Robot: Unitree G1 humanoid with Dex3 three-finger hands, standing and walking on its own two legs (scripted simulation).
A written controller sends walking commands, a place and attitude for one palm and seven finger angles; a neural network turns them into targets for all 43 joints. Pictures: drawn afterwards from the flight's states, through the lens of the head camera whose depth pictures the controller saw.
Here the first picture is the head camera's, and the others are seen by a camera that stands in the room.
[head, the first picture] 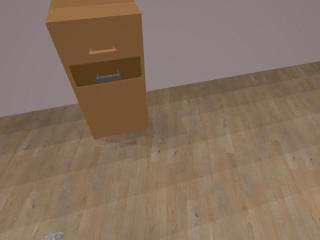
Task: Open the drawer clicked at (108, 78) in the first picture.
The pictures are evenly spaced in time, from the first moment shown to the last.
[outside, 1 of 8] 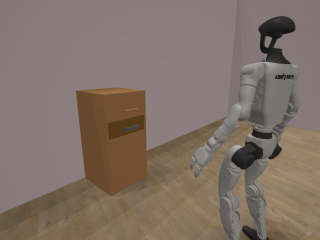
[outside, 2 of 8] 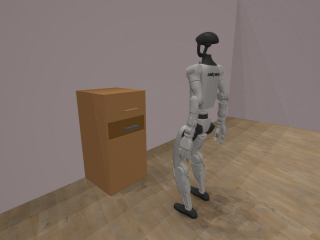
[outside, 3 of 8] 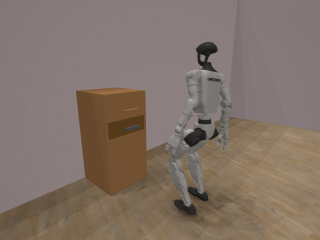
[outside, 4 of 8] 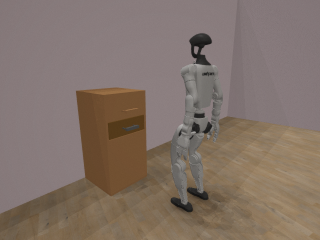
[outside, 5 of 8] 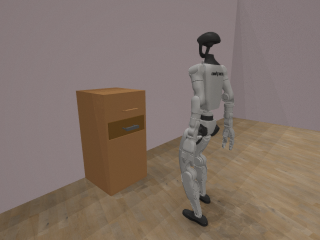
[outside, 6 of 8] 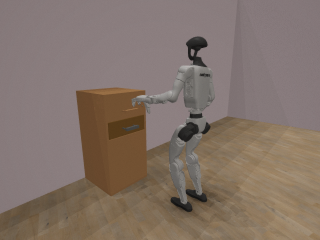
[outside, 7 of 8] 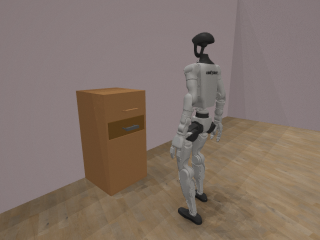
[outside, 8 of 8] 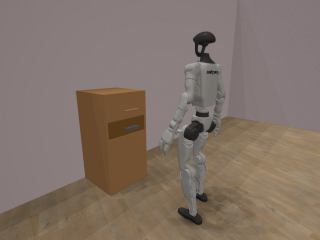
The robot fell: no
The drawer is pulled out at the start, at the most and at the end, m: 0.00 0.00 0.00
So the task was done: no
